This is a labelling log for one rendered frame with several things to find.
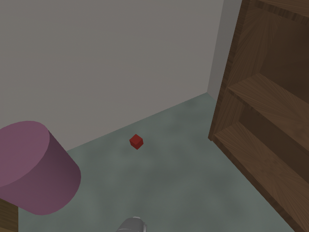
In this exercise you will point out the cube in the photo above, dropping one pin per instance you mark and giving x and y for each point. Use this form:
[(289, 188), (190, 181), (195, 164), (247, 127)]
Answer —
[(136, 141)]

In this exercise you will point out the bookshelf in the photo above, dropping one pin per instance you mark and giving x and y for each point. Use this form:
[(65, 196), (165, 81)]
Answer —
[(261, 118)]

